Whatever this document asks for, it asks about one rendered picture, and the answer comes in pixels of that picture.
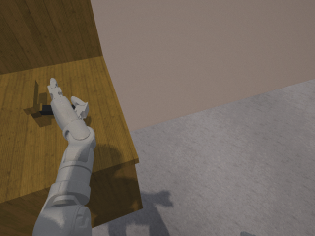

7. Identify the left robot upper arm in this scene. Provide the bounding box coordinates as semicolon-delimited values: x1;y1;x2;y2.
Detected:
33;205;93;236

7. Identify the counter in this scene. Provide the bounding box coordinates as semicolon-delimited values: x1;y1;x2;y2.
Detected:
0;0;143;236

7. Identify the left robot forearm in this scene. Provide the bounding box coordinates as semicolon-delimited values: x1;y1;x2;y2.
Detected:
32;119;96;236

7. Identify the robot left hand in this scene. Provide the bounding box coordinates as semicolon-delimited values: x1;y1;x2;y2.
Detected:
47;78;89;131

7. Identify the tap lever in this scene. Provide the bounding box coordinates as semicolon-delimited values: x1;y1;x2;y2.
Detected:
39;104;76;115

